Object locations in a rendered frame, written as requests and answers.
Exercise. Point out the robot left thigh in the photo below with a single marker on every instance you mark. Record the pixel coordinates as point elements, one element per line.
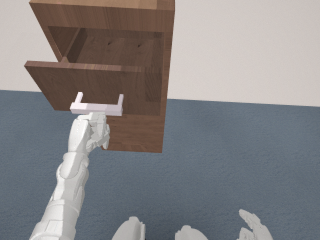
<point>130,230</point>

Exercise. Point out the drawer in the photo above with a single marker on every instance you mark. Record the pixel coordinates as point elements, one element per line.
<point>102,64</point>

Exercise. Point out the left robot forearm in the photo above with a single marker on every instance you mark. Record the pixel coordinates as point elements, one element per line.
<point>61,214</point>

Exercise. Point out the robot right thigh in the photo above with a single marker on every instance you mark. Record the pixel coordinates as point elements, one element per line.
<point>189,234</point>

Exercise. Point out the handle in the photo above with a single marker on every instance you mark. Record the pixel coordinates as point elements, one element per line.
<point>87,108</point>

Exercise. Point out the robot thigh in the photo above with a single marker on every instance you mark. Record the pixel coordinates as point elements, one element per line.
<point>189,234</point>
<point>130,230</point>

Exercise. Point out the left robot hand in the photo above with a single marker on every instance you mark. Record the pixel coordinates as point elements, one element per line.
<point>81,132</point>

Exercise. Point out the right robot hand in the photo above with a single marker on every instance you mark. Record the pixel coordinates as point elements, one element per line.
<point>260,232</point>

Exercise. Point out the cabinet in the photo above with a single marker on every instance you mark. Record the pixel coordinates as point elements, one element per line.
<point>59,21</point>

